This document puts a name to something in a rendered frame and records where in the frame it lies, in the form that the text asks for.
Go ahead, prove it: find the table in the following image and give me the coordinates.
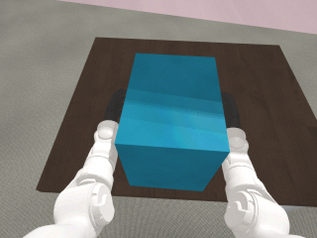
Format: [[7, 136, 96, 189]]
[[36, 37, 317, 212]]

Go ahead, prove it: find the right robot hand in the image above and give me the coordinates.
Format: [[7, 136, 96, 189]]
[[221, 91, 241, 129]]

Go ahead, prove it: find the left robot hand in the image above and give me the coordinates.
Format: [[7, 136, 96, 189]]
[[103, 88, 127, 122]]

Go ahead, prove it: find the robot left upper arm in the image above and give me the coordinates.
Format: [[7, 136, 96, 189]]
[[23, 182, 115, 238]]

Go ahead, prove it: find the robot left forearm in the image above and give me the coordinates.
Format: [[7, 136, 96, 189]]
[[53, 120, 119, 223]]

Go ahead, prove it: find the robot right forearm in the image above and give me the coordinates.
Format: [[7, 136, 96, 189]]
[[222, 127, 290, 233]]

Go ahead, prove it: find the carton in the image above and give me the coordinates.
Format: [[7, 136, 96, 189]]
[[114, 53, 230, 191]]

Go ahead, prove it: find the robot right upper arm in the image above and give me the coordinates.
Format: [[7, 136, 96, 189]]
[[224, 190, 305, 238]]

